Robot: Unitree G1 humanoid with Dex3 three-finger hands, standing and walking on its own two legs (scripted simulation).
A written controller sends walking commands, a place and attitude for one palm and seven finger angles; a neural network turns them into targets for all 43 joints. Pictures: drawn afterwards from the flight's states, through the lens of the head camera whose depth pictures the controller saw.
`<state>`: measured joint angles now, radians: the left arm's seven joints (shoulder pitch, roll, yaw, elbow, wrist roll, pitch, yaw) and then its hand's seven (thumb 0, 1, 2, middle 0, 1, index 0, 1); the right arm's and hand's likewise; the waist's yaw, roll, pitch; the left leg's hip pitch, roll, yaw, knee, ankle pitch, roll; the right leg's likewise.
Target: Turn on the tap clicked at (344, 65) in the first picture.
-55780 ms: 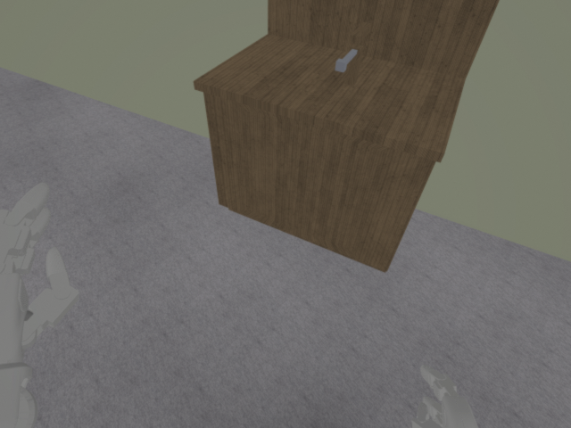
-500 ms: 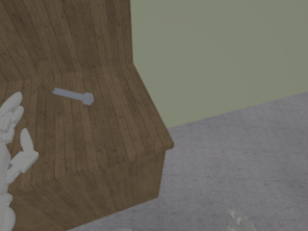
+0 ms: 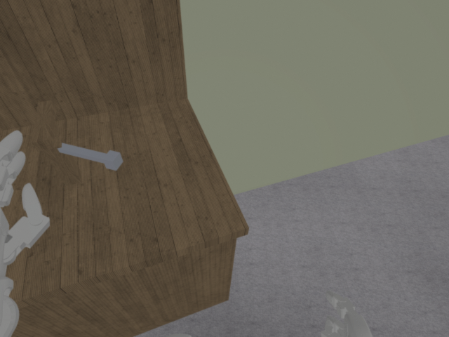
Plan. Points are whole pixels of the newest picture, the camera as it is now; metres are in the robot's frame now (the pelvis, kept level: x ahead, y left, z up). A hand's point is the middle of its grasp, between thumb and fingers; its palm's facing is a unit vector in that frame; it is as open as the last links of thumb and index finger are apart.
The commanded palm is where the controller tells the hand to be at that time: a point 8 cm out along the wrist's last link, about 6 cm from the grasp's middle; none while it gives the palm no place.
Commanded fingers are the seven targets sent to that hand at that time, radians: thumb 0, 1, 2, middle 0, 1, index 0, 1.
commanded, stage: come to a stop and stand still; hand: left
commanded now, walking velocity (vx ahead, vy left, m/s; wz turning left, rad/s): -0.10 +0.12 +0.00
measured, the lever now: (113, 160) +0.43 +0.28 +0.06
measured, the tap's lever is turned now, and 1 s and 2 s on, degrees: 54 54 54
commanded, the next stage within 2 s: look again from close up in 1.26 s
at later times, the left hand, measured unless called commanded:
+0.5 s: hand (49, 204) +0.24 +0.27 +0.17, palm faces +0.40 -0.84 -0.36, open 7.4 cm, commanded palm +0.19 +0.30 +0.18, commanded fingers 0.00 0.90 0.90 -0.20 -0.30 -0.20 -0.30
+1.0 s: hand (33, 202) +0.25 +0.31 +0.14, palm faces +0.35 -0.83 -0.44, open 7.4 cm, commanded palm +0.19 +0.33 +0.18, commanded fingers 0.00 0.90 0.90 -0.20 -0.30 -0.20 -0.30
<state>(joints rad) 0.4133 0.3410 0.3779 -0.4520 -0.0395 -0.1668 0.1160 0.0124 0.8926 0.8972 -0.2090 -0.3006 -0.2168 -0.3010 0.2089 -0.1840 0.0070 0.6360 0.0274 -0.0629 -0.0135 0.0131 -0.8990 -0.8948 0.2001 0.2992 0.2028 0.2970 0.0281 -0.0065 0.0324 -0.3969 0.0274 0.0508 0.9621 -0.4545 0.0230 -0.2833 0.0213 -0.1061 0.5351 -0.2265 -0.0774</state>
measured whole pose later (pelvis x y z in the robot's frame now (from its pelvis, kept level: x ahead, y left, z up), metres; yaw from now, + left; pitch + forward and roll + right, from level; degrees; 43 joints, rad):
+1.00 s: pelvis +0.04 +0.04 +0.01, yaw +2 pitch +2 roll -1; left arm 0.44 0.46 0.35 -0.37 -0.08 -0.27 0.10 0.01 0.89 0.90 -0.21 -0.30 -0.22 -0.30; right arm 0.27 -0.26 0.00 0.65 0.02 -0.17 0.02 0.01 -0.90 -0.90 0.20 0.30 0.20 0.30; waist 0.03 -0.03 0.06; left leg -0.29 -0.03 0.05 0.51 -0.26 0.06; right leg -0.27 -0.04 -0.10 0.48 -0.25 0.01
